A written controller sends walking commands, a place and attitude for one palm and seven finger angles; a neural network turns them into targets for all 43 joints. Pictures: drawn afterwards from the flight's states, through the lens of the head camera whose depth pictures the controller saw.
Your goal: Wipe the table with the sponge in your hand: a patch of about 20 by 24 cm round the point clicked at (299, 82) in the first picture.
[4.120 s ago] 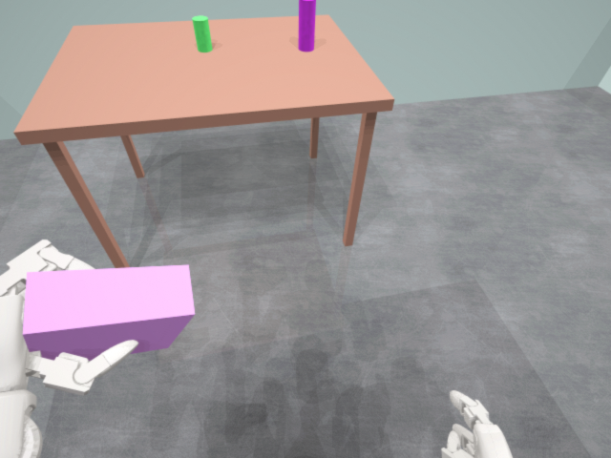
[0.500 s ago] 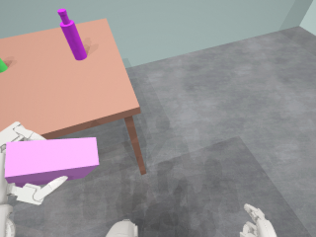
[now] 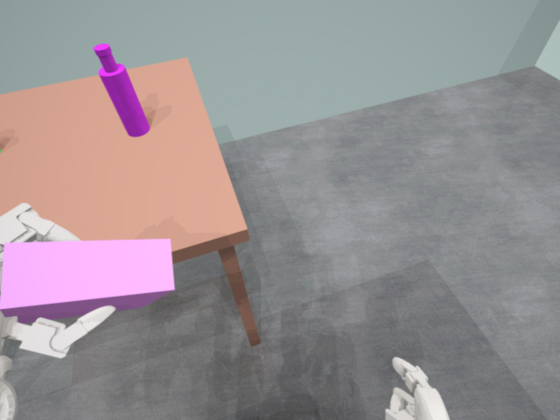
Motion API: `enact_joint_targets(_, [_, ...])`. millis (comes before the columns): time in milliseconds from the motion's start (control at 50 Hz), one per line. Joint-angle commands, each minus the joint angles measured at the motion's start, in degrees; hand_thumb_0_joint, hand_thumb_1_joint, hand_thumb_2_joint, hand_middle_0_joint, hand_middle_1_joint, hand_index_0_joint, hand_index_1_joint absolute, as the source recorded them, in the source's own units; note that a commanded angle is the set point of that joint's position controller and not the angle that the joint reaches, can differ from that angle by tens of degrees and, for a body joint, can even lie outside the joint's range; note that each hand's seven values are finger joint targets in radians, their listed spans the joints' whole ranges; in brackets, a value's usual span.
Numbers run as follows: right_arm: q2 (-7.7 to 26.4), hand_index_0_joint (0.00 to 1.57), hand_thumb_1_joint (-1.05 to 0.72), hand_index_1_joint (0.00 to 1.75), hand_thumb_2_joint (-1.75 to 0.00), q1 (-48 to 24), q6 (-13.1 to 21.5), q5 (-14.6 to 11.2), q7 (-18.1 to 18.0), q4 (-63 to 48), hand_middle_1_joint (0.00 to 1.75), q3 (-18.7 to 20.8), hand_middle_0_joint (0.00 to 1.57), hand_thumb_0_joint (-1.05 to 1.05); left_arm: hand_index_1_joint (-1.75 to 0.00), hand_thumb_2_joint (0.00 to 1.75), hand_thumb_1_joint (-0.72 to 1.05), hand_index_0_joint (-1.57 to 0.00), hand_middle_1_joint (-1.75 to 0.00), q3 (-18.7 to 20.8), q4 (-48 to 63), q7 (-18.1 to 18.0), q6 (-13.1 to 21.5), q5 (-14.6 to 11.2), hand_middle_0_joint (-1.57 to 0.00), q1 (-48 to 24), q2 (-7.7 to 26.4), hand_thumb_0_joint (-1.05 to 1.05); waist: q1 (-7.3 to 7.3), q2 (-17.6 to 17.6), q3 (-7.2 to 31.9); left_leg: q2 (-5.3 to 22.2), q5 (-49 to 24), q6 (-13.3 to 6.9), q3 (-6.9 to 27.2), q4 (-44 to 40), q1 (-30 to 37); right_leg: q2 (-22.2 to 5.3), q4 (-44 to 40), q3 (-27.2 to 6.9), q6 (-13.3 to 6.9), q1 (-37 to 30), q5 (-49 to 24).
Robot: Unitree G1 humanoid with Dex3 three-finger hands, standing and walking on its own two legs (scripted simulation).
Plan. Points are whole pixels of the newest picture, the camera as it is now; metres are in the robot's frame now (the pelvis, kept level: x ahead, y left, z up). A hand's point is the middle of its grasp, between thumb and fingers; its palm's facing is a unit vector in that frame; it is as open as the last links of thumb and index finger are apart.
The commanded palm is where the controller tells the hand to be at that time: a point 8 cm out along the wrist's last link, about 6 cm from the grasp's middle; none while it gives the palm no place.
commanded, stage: come to a stop and stand still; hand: left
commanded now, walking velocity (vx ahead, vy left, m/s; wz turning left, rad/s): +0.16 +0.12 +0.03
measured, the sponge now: (113, 280) +0.23 +0.19 +0.16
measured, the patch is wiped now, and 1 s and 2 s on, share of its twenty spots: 0.00 0.00 0.00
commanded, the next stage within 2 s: look again from close up in 1.36 s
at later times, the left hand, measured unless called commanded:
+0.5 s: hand (51, 246) +0.25 +0.26 +0.18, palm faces +0.38 -0.82 -0.43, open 9.5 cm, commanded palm +0.19 +0.30 +0.19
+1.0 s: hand (44, 301) +0.19 +0.24 +0.18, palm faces +0.39 -0.83 -0.40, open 9.5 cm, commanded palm +0.14 +0.28 +0.19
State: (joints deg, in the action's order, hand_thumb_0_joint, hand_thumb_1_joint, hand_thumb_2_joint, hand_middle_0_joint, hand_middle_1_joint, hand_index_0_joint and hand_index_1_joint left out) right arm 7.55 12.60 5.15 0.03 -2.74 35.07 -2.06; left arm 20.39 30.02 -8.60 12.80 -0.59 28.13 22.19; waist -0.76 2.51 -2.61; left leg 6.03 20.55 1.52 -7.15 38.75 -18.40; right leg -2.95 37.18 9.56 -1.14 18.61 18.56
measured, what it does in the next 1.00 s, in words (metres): steps on the spot: left foot, then right foot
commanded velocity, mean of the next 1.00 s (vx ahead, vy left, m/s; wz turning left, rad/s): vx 0.00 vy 0.02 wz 0.00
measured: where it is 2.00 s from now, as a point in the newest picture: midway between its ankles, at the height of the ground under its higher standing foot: outside the picture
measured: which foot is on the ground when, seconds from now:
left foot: up 0.00-0.32, down 0.34-0.66, up 0.68-0.94, down 0.96-1.00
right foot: down 0.00-0.36, up 0.38-0.60, down 0.62-1.00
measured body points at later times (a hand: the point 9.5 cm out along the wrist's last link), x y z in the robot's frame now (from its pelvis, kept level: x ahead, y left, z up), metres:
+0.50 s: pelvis +0.03 +0.02 +0.01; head +0.06 +0.04 +0.46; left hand +0.23 +0.30 +0.21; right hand +0.21 -0.20 -0.06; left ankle +0.07 +0.15 -0.72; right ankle +0.01 -0.08 -0.70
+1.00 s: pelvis -0.02 +0.00 +0.01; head -0.01 +0.01 +0.46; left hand +0.17 +0.28 +0.20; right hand +0.13 -0.26 -0.07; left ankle -0.02 +0.13 -0.72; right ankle +0.01 -0.08 -0.72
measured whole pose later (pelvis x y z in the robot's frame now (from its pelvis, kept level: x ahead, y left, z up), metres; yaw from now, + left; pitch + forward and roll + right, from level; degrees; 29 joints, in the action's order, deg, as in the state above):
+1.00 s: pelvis -0.02 +0.00 +0.01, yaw +0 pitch -1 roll +1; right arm 14.7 13.5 2.4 0.2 -4.2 34.8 1.7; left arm 18.6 28.1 -9.2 10.7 -1.3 27.9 20.9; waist 0.1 -0.8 -1.8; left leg 1.8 14.2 0.2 -4.3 27.8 -11.6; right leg -0.8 30.2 6.3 -2.3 14.8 14.4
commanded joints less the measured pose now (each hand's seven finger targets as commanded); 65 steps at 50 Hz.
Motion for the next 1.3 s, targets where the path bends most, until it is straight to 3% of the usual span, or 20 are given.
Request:
enact_joint_targets(0, [9.0, 0.2, -0.9, 0.3, -0.9, -6.37, 2.11, -0.23, -0.8, -7.0, 0.3, 3.97, 0.2, 0.0, -1.6, 1.3, 0.1, -1.2, -1.6, 8.57, 5.11, -1.5, 1.91, -1.54, -1.2, -7.39, 10.6, 0.0, 0.41, -17.55, 5.73, -2.84, 7.35, 0.15, 7.43, 28.54, -20.05, -22.95, -20.99, -34.93, -9.1, -15.28, -16.16])
enact_joint_targets(40, [8.26, 0.2, -0.9, 0.3, -0.9, -6.8, 1.08, 0.12, -0.72, -5.97, 0.3, 2.94, 0.2, 0.0, -1.6, 1.3, 0.1, -1.2, -1.6, 7.96, 5.97, -1.1, 3.22, -0.86, -1.2, -5.22, 9.22, 0.0, 0.58, -10.48, 6.45, -1.89, 2.96, 1.0, 7.23, 29.75, -19.99, -18.83, -16.82, -21.2, -7.06, -16.93, -33.49])
enact_joint_targets(100, [8.3, 0.2, -0.9, 0.3, -0.9, -7.11, 0.69, 0.39, -0.93, -7.03, 0.3, 3.05, 0.2, 0.0, -1.6, 1.3, 0.1, -1.2, -1.6, 7.34, 7.49, -1.47, 4.08, -0.51, -1.2, -3.39, 8.68, 0.0, 0.86, -9.91, 8.62, -2.75, 0.48, 1.02, 3.57, 17.29, -13.11, -15.6, -13.91, -11.66, -5.25, -16.98, -47.22])
enact_joint_targets(240, [8.46, 0.2, -0.9, 0.3, -0.9, -5.59, 0.09, 0.34, -1.5, -11.23, 0.3, 4.12, 0.2, 0.0, -1.6, 1.3, 0.1, -1.2, -1.6, 9.29, 14.04, -3.24, 3.23, -0.69, -1.2, 0.76, 9.82, 0.0, -0.38, -10.53, 11.99, -5.23, -5.78, 0.74, 0.17, -4.51, -2.5, -14.12, -10.17, -9.61, -4.82, -18.65, -47.86])
enact_joint_targets(280, [8.9, 0.2, -0.9, 0.3, -0.9, -4.36, -0.65, 0.1, -2.07, -11.33, 0.3, 4.65, 0.2, 0.0, -1.6, 1.3, 0.1, -1.2, -1.6, 8.44, 14.01, -3.24, 2.73, -1.1, -1.2, 0.19, 9.01, 0.0, 1.08, -7.38, 12.76, -4.19, -17.32, 0.39, 0.92, -13.96, 7.34, -11.03, -6.28, -8.08, -1.85, -14.43, -39.19])
enact_joint_targets(320, [11.57, 0.2, -0.9, 0.3, -0.9, -4.25, -0.51, -0.38, -2.27, -11.99, 0.3, 5.8, 0.2, 0.0, -1.6, 1.3, 0.1, -1.2, -1.6, 8.45, 15.53, -2.94, 3.1, -1.36, -1.2, -1.97, 9.82, 0.0, -0.03, 4.99, 13.02, 8.51, -45.67, -4.41, 12.35, -15.13, 14.61, -3.01, 0.46, -5.53, 2.48, -5.27, -10.4])
enact_joint_targets(340, [11.64, 0.2, -0.9, 0.3, -0.9, -3.41, 0.16, -0.76, -1.67, -12.05, 0.3, 6.09, 0.2, 0.0, -1.6, 1.3, 0.1, -1.2, -1.6, 7.41, 12.66, -2.2, 3.39, -1.32, -1.2, -0.45, 8.93, 0.0, -0.37, 8.04, 12.5, 12.81, -52.77, -6.91, 15.19, -16.07, 16.55, -0.38, 4.21, -6.45, 2.4, -0.31, 9.63])
enact_joint_targets(360, [11.04, 0.2, -0.9, 0.3, -0.9, -3.44, 0.85, 0.34, -1.6, -11.77, 0.3, 5.71, 0.2, 0.0, -1.6, 1.3, 0.1, -1.2, -1.6, 8.21, 12.18, -1.65, 3.57, -1.24, -1.2, 0.26, 9.3, 0.0, -0.11, 14.79, 10.82, 14.8, -55.82, -9.4, 18.49, -17.95, 15.56, 1.24, 9.76, -6.83, 2.89, 3.64, 15.53])
enact_joint_targets(420, [10.79, 0.2, -0.9, 0.3, -0.9, -3.18, 2.11, 0.39, 0.03, -10.29, 0.3, 5.07, 0.2, 0.0, -1.6, 1.3, 0.1, -1.2, -1.6, 5.88, 15.48, -1.25, 3.38, -0.56, -1.2, -3.26, 8.34, 0.0, 0.52, 11.57, 11.93, 12.59, -51.58, -8.75, 13.42, -15.8, 16.51, 1.64, 7.34, -7.53, 2.51, 2.16, 7.84])
enact_joint_targets(580, [10.46, 0.2, -0.9, 0.3, -0.9, -4.83, 2.47, -0.04, -0.03, -10.3, 0.3, 3.54, 0.2, 0.0, -1.6, 1.3, 0.1, -1.2, -1.6, 6.29, 13.18, -1.07, 0.52, -1.58, -1.2, -3.63, 8.49, 0.0, 0.84, 7.85, 8.79, 7.91, -12.29, -4.4, 7.97, -17.01, 0.26, 1.82, -12.78, -4.95, 2.77, -13.13, -2.26])
enact_joint_targets(600, [9.95, 0.2, -0.9, 0.3, -0.9, -4.72, 1.99, -0.04, -0.16, -10.32, 0.3, 3.39, 0.2, 0.0, -1.6, 1.3, 0.1, -1.2, -1.6, 7.01, 11.41, -1.15, 0.49, -1.53, -1.2, -3.67, 9.07, 0.0, 1.14, 4.1, 8.56, 4.95, -7.37, -2.66, 5.81, -13.45, -1.0, -0.82, -16.25, -8.4, 1.44, -13.12, -5.37])
enact_joint_targets(640, [8.94, 0.2, -0.9, 0.3, -0.9, -5.1, 1.27, -0.38, -0.25, -10.38, 0.3, 3.47, 0.2, 0.0, -1.6, 1.3, 0.1, -1.2, -1.6, 6.11, 9.84, -0.86, -0.96, -2.35, -1.2, -4.16, 8.72, 0.0, 0.72, -10.75, 6.36, -3.29, 1.73, 0.21, 2.53, -0.42, -1.36, -11.38, -23.12, -24.53, -3.59, -3.7, 0.62])
enact_joint_targets(660, [9.09, 0.2, -0.9, 0.3, -0.9, -6.13, 0.9, -0.38, -0.34, -9.95, 0.3, 3.37, 0.2, 0.0, -1.6, 1.3, 0.1, -1.2, -1.6, 6.85, 10.54, -1.12, -1.31, -2.61, -1.2, -4.74, 9.57, 0.0, 0.32, -11.21, 5.98, -3.79, 3.58, 0.24, 4.11, 5.84, -3.25, -14.55, -24.42, -28.01, -6.11, -2.97, -0.89])
enact_joint_targets(740, [8.53, 0.2, -0.9, 0.3, -0.9, -6.84, 0.95, -0.14, -1.05, -8.15, 0.3, 2.05, 0.2, 0.0, -1.6, 1.3, 0.1, -1.2, -1.6, 5.66, 8.79, -1.66, -0.03, -1.66, -1.2, -6.06, 8.7, 0.0, 0.7, -9.66, 6.59, -3.65, 1.38, 0.27, 5.9, 10.5, -8.05, -14.19, -20.66, -19.01, -6.34, -10.64, -19.44])
enact_joint_targets(880, [9.67, 0.2, -0.9, 0.3, -0.9, -4.63, 0.75, 0.26, -1.52, -9.26, 0.3, 3.6, 0.2, 0.0, -1.6, 1.3, 0.1, -1.2, -1.6, 5.52, 10.78, -1.98, 1.35, -1.07, -1.2, -3.59, 8.08, 0.0, 0.46, -6.0, 9.6, -4.66, -6.0, -1.24, 3.09, -13.65, 5.52, -10.9, -16.8, -16.09, -4.11, -11.02, -13.3])
enact_joint_targets(940, [12.31, 0.2, -0.9, 0.3, -0.9, -5.04, 0.64, -0.38, -1.84, -10.41, 0.3, 4.99, 0.2, 0.0, -1.6, 1.3, 0.1, -1.2, -1.6, 5.2, 11.74, -2.0, 2.04, -1.0, -1.2, -3.73, 8.35, 0.0, -0.48, 2.93, 9.33, 5.34, -20.37, -4.48, 11.25, -17.33, 9.99, -2.74, -10.9, -11.73, 0.76, -6.88, -8.14])
enact_joint_targets(1000, [11.13, 0.2, -0.9, 0.3, -0.9, -5.54, 1.1, 0.07, -2.02, -9.86, 0.3, 3.7, 0.2, 0.0, -1.6, 1.3, 0.1, -1.2, -1.6, 4.27, 10.59, -1.44, 2.69, -0.63, -1.2, -5.09, 7.52, 0.0, 0.08, 8.53, 5.56, 8.31, -19.1, -5.91, 14.45, -20.41, 0.35, -0.02, -5.72, -7.82, 1.9, -8.57, -2.91])
enact_joint_targets(1120, [10.96, 0.2, -0.9, 0.3, -0.9, -4.61, 2.57, 0.01, -1.54, -9.37, 0.3, 3.67, 0.2, 0.0, -1.6, 1.3, 0.1, -1.2, -1.6, 3.96, 8.79, -1.28, 2.25, -0.81, -1.2, -5.86, 6.95, 0.0, 0.1, 0.84, 6.59, 1.38, -5.61, -2.5, 7.34, -14.49, -2.16, -2.68, -12.87, -13.32, 0.58, -10.49, -9.83])
enact_joint_targets(1180, [10.32, 0.2, -0.9, 0.3, -0.9, -4.43, 2.38, 0.29, -1.26, -8.73, 0.3, 3.39, 0.2, 0.0, -1.6, 1.3, 0.1, -1.2, -1.6, 3.96, 9.02, -1.39, 1.61, -1.14, -1.2, -7.1, 7.4, 0.0, 0.79, -4.38, 6.17, -2.11, -1.49, -1.62, 5.57, -9.5, 2.22, -6.9, -19.62, -18.83, -1.44, -3.9, -0.9])
enact_joint_targets(1280, [9.95, 0.2, -0.9, 0.3, -0.9, -5.78, 1.73, 0.59, -1.68, -9.17, 0.3, 2.67, 0.2, 0.0, -1.6, 1.3, 0.1, -1.2, -1.6, 4.39, 9.15, -1.56, 0.91, -1.24, -1.2, -7.02, 7.63, 0.0, 0.49, -2.2, 5.1, -0.17, -2.6, -2.44, 8.17, -15.39, 3.62, -3.79, -19.12, -14.81, -0.26, -2.91, 3.18])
